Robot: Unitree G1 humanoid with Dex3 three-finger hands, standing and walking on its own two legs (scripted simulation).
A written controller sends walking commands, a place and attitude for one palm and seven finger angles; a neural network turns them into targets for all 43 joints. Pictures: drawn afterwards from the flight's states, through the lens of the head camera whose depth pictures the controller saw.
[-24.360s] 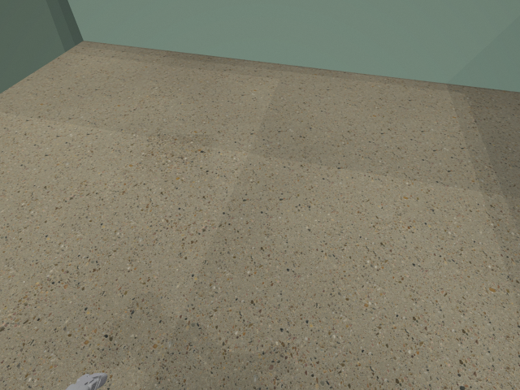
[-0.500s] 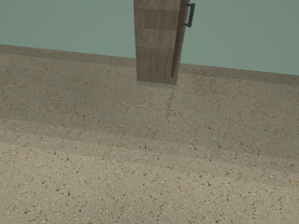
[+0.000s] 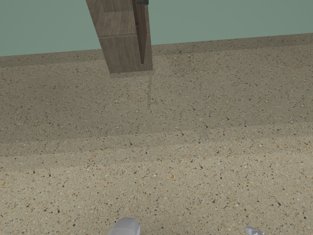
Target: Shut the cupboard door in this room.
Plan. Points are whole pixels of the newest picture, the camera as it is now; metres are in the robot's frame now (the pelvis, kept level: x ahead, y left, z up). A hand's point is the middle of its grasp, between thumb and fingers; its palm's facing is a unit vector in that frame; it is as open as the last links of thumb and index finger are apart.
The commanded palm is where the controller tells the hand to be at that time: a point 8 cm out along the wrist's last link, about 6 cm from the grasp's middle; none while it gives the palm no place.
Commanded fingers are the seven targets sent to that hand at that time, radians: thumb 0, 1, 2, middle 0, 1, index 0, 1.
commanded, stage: walk around to get in front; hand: left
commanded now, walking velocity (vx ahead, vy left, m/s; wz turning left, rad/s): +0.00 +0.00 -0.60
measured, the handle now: out of the picture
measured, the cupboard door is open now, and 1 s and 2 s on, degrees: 85 85 85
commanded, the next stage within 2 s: none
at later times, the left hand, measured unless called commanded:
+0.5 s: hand (63, 231) +0.13 +0.31 -0.18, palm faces -0.23 -0.95 -0.23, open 7.4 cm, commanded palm none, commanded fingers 0.00 0.90 0.90 -0.20 -0.30 -0.20 -0.30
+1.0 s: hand (135, 194) +0.24 +0.10 -0.15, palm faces -0.66 -0.72 -0.21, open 7.4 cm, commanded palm none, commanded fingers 0.00 0.90 0.90 -0.20 -0.30 -0.20 -0.30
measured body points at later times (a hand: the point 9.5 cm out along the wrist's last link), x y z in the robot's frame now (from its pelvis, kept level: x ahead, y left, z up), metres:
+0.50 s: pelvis +0.01 +0.10 +0.00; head +0.06 +0.13 +0.44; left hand +0.14 +0.36 -0.16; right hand +0.04 -0.17 -0.12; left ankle +0.04 +0.18 -0.74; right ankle -0.06 -0.04 -0.65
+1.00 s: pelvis +0.00 +0.06 -0.01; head +0.01 +0.03 +0.43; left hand +0.27 +0.14 -0.13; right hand -0.21 -0.10 -0.17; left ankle +0.04 +0.18 -0.74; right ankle -0.07 -0.03 -0.74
